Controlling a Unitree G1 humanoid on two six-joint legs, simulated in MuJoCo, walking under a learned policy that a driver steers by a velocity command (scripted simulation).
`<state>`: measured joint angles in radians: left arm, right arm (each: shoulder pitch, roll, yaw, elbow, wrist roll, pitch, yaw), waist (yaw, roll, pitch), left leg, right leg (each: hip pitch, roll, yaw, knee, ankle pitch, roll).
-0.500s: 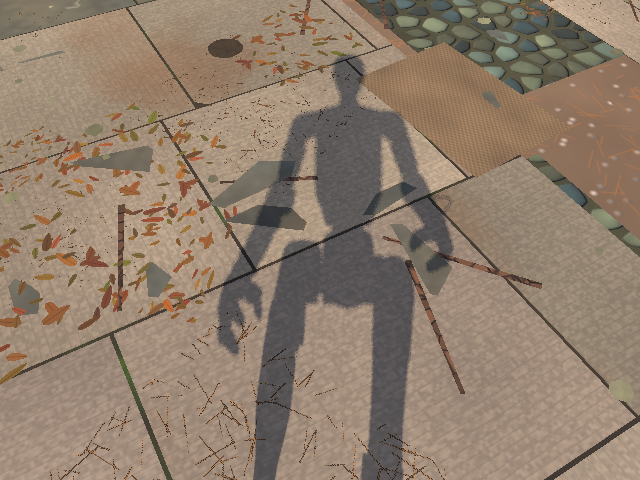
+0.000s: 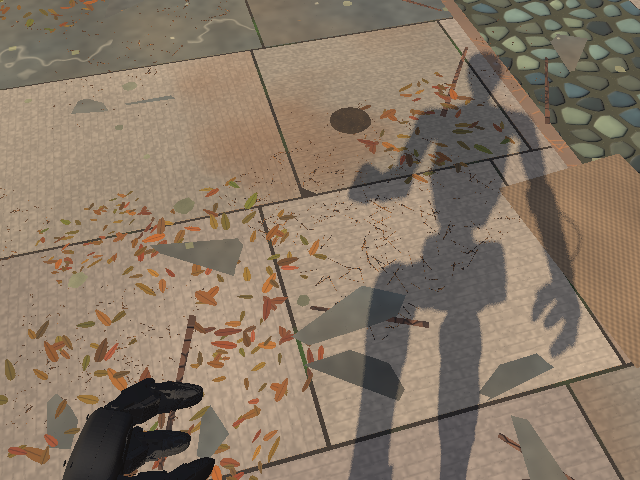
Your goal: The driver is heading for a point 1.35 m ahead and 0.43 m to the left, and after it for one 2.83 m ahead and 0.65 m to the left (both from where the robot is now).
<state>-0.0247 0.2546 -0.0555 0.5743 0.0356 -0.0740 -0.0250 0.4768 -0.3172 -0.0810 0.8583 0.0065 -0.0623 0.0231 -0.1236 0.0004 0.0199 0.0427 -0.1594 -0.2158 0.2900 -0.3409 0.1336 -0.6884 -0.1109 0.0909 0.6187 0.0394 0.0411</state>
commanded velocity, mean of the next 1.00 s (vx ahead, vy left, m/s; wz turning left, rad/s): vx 0.98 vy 0.00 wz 0.72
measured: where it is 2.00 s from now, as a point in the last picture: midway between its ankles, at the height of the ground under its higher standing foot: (115, 229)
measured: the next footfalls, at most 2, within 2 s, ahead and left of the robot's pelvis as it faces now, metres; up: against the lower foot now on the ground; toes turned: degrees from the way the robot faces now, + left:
right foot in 0.08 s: +0.29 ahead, -0.18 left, +0.00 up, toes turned +8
left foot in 0.54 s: +0.63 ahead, +0.12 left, +0.00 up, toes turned +34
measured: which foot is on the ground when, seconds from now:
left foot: down 0.00-0.08, up 0.10-0.52, down 0.54-0.96, up 0.98-1.00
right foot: up 0.00-0.06, down 0.08-0.52, up 0.54-0.92, down 0.94-1.00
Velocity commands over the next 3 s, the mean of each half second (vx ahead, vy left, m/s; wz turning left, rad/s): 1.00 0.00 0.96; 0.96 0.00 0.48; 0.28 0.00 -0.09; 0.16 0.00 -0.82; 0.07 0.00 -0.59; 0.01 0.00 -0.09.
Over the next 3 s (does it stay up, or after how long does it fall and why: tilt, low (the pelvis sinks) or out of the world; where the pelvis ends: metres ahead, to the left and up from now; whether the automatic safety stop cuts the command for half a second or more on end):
stays up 1.28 0.38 0.00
